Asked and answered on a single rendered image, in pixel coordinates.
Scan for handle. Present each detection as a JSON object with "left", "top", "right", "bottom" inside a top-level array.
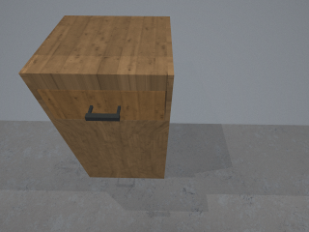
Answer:
[{"left": 84, "top": 105, "right": 121, "bottom": 122}]

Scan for cabinet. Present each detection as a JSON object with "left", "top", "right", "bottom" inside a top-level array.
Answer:
[{"left": 18, "top": 15, "right": 175, "bottom": 179}]

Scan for drawer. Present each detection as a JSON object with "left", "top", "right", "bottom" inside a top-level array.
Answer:
[{"left": 37, "top": 89, "right": 166, "bottom": 121}]

